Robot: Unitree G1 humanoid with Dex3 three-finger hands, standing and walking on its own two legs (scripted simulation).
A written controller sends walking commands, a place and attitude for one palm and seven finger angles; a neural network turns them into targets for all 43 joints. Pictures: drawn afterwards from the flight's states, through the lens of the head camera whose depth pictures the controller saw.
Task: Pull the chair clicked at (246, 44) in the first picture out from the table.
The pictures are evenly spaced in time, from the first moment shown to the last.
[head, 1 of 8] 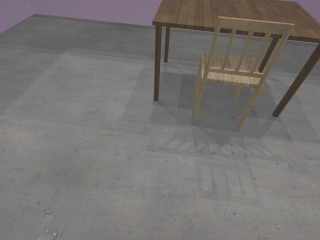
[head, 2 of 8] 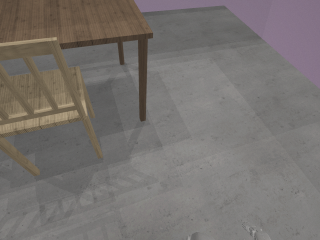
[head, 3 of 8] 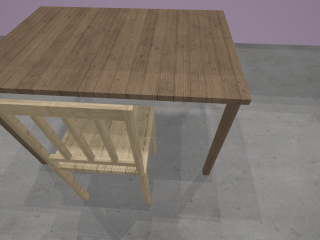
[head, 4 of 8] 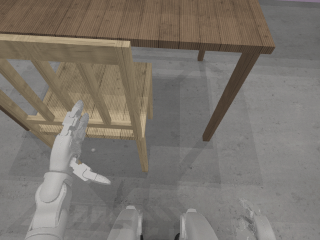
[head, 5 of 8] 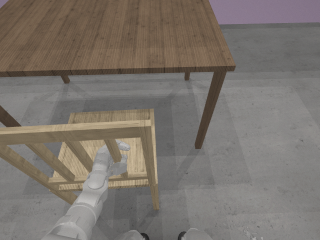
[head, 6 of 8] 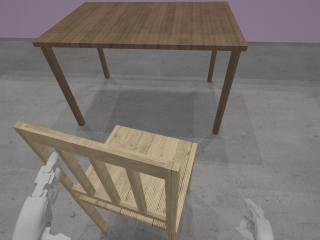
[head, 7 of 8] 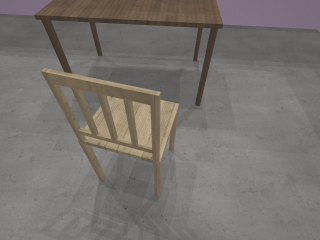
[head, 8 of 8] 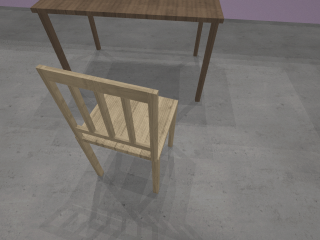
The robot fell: no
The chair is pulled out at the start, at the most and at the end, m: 0.00 0.59 0.59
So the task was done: yes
